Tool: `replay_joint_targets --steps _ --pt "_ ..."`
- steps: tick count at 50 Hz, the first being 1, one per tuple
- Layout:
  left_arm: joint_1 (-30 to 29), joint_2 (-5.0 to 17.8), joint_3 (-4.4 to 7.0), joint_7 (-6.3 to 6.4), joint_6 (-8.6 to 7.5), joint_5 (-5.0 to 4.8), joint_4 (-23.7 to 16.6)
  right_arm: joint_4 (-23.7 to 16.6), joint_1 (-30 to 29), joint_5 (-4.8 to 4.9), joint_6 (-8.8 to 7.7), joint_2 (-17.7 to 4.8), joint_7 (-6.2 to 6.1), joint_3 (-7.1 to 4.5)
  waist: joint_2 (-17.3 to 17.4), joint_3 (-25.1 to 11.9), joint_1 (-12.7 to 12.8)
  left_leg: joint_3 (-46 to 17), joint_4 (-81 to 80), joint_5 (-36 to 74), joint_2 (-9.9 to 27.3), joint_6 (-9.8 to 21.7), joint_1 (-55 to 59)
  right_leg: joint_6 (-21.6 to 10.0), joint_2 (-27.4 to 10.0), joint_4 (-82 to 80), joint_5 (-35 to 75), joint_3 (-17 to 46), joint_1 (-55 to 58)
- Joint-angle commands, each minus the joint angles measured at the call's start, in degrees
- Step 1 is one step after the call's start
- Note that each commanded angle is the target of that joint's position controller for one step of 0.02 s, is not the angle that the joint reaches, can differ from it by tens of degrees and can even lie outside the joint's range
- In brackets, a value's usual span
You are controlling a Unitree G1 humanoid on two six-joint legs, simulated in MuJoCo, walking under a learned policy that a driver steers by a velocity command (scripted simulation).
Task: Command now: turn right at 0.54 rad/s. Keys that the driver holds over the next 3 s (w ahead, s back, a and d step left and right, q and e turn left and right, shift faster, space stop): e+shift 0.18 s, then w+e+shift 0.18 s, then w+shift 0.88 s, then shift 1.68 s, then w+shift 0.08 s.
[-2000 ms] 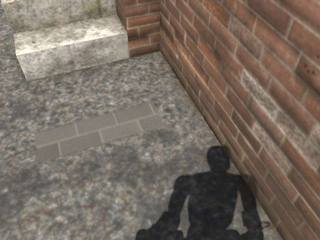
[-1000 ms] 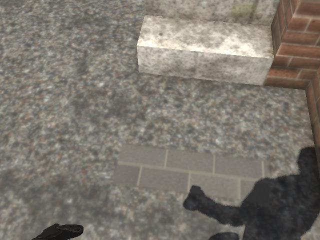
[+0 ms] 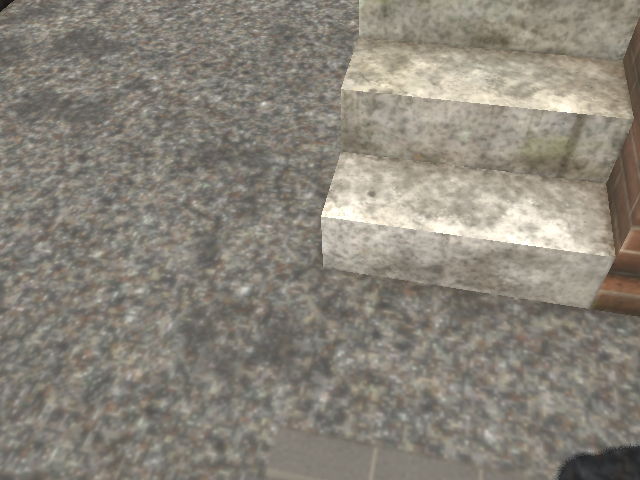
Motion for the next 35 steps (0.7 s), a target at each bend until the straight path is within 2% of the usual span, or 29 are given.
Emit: replay_joint_targets --steps 1,3,5,6,7,8,9,10,11,12,13,14,15,17,18,19,21,23,28,31,33,34,35 --pt "-3.3 4.1 1.53 -0.04 0.19 0.74 -5.6 -2.8 2.1 -0.3 -0.7 -8.3 -1.06 -2.22 1.0 5.0 -1.7 -13.7 -7.4 37.9 25.1 12.9 -0.1 -0.5 -4.1 12.1 -9.9 -1.5 -9.2" --pt "-3.6 3.5 1.71 -0.29 0.32 0.11 -6.9 -3.8 -0.1 -0.4 -0.82 -9.7 -1.1 -2.74 2.5 3.3 -1.5 -8.7 -4.9 42.5 22.4 9.2 2.8 -0.1 -4.0 7.8 -6.9 -3.0 -6.7" --pt "-3.6 4.6 2.62 -0.89 0.73 -0.41 -7.8 -4.3 -0.9 -0.39 0.04 -9.5 -0.61 -2.74 5.6 1.0 -2.2 -2.8 -0.2 45.7 19.2 6.2 3.9 -0.6 -0.9 1.9 -5.6 -6.3 -1.4" --pt "-2.1 4.7 3.09 -0.69 0.86 -0.69 -7.6 -4.9 -1.5 -0.29 0.25 -9.3 -0.34 -2.77 5.8 -0.1 -1.5 -0.2 4.7 48.2 18.2 4.5 3.5 -1.1 0.6 -0.9 -2.9 -8.0 1.6" --pt "1.1 4.9 3.56 -0.53 0.73 -0.72 -7.3 -5.2 -1.7 -0.06 0.43 -9.7 -0.04 -2.96 4.1 -2.3 0.3 2.7 12.6 47.7 16.9 2.2 1.1 -2.3 2.0 -6.3 2.4 -7.3 7.5" --pt "4.3 8.1 4.74 -0.21 0.37 -0.31 -7.6 -6.2 -1.8 -0.15 0.3 -10.4 0.43 -3.25 -2.0 -4.1 2.6 5.1 25.5 34.3 14.2 -1.6 -6.8 -5.0 -2.2 -14.2 12.4 3.9 14.6" --pt "4.1 18.3 7.13 -0.26 0.43 0.33 -9.4 -11.1 -4.6 0.05 0.45 -5.1 1.22 -1.87 -18.0 -4.3 1.7 6.3 40.1 -13.7 0.4 -6.2 -27.1 -14.8 -19.6 -22.1 37.5 33.6 22.1" --pt "10.1 16.9 7.16 -1.03 0.76 -0.95 -7.2 -12.1 -5.7 -1.61 0.68 -4.9 1.69 -1.27 -9.8 -9.0 2.4 -6.4 44.7 -19.2 2.2 -4.6 -27.2 -18.6 -20.3 -24.5 19.5 39.4 23.2" --pt "7.0 15.5 7.11 -1.18 1.15 -0.46 -7.8 -12.6 -7.2 -1.45 -0.03 -5.6 2.62 -1.27 -5.2 -4.3 1.5 -8.3 43.4 -14.1 4.3 -3.5 -31.4 -18.1 -18.0 -26.9 -9.7 37.5 20.5" --pt "2.2 14.1 6.74 -1.13 1.76 -0.37 -9.5 -13.6 -10.1 -1.26 -1.26 -7.4 3.3 -1.66 -2.3 0.9 0.7 -8.2 37.7 -8.5 6.4 -2.9 -33.0 -15.2 -15.5 -31.1 -26.0 35.2 15.7" --pt "-1.8 13.6 6.49 -0.88 1.91 -0.67 -11.3 -14.1 -11.4 -1.57 -2.11 -8.9 3.65 -2.11 -3.6 2.6 -0.5 -7.1 33.0 -4.6 6.7 -3.3 -31.3 -12.8 -13.5 -33.5 -25.6 33.4 13.2" --pt "-2.8 12.9 6.37 -0.75 1.4 -0.58 -11.9 -13.6 -10.8 -2.22 -2.38 -8.8 4.11 -2.03 -5.0 1.9 -0.7 -6.6 30.2 -0.2 6.9 -4.1 -28.5 -11.9 -11.1 -33.9 -20.0 30.1 12.6" --pt "-1.8 12.9 6.47 -0.91 0.75 -0.57 -11.8 -13.3 -10.3 -2.48 -2.47 -8.2 4.49 -1.88 -4.0 0.2 -0.5 -6.2 28.7 3.0 6.4 -4.7 -26.9 -11.3 -9.7 -33.5 -15.9 27.9 13.3" --pt "0.4 14.0 7.02 -1.29 -0.47 -0.88 -11.3 -14.1 -11.4 -2.41 -2.66 -7.3 4.84 -1.63 -2.6 -1.3 0.2 -6.0 25.0 6.1 6.1 -5.9 -27.5 -11.2 -8.2 -32.4 -12.5 26.3 15.7" --pt "1.3 14.7 7.3 -1.02 -0.72 -1.27 -11.1 -15.4 -13.3 -2.29 -2.65 -6.9 4.79 -1.44 -2.7 -0.6 0.7 -6.4 23.1 7.6 5.9 -7.0 -29.2 -11.2 -7.9 -32.0 -11.7 27.0 16.4" --pt "1.6 15.1 7.45 -1.2 -0.83 -1.19 -11.3 -16.0 -14.4 -2.46 -2.73 -7.3 5.0 -1.53 -2.7 -0.2 1.1 -5.8 21.5 9.6 6.0 -7.9 -31.0 -10.9 -8.2 -32.3 -10.0 26.7 17.2" --pt "3.1 13.7 7.26 -1.57 -1.73 -1.47 -11.7 -17.2 -15.8 -2.59 -2.58 -6.8 5.19 -1.2 -5.0 -0.4 2.0 -5.6 18.0 13.4 6.6 -8.8 -33.4 -10.6 -8.9 -31.7 -7.5 26.5 18.7" --pt "4.7 13.1 7.2 -1.43 -2.55 -1.17 -11.5 -18.7 -18.1 -2.73 -3.0 -6.5 5.25 -0.87 -6.1 -0.1 3.3 -5.3 14.9 16.1 7.0 -9.0 -33.6 -10.0 -9.2 -32.4 -5.6 26.2 18.4" --pt "4.9 14.8 7.66 -1.53 -4.3 -0.74 -13.1 -22.3 -22.5 -1.8 -3.81 -7.7 6.12 -0.82 -6.1 0.6 4.9 -5.0 7.6 18.4 7.1 -7.4 -31.2 -9.3 -10.5 -31.8 -4.5 25.9 18.5" --pt "3.9 15.6 7.77 -1.48 -5.06 -0.53 -14.0 -24.9 -24.2 -1.34 -4.1 -8.6 6.54 -0.91 -6.2 1.9 4.9 -4.6 4.3 16.5 7.4 -5.5 -27.8 -8.7 -11.6 -31.7 -5.2 26.1 18.0" --pt "3.1 15.8 7.73 -1.45 -5.38 -0.22 -14.4 -26.2 -23.0 -1.29 -4.31 -9.0 6.65 -1.0 -6.3 2.4 3.8 -3.5 1.8 13.0 7.3 -3.8 -23.2 -8.3 -12.2 -31.1 -3.2 25.7 17.2" --pt "2.7 15.8 7.65 -1.46 -5.46 -0.1 -14.4 -26.2 -20.5 -1.27 -4.5 -9.3 6.52 -1.18 -6.5 2.0 2.4 -2.6 0.1 11.2 6.8 -2.9 -18.5 -7.7 -12.2 -29.9 0.5 24.9 16.2" --pt "2.1 15.8 7.48 -1.57 -5.61 0.13 -14.3 -25.5 -15.5 -1.32 -4.71 -10.1 6.01 -1.72 -6.0 0.0 -0.4 -1.3 -1.5 9.1 5.2 -1.8 -11.0 -6.9 -11.1 -25.2 12.1 23.0 14.8"
Next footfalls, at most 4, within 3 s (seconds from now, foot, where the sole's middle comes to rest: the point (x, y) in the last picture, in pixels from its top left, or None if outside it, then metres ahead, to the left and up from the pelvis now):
0.16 right None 0.08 -0.11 -0.77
0.74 left None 0.39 0.02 -0.77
1.08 right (478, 446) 0.59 -0.26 -0.77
1.44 left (361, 313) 0.93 -0.02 -0.77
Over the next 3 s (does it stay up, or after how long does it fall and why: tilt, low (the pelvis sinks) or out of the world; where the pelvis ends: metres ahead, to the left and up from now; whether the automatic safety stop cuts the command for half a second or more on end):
stays up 0.81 -0.11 0.02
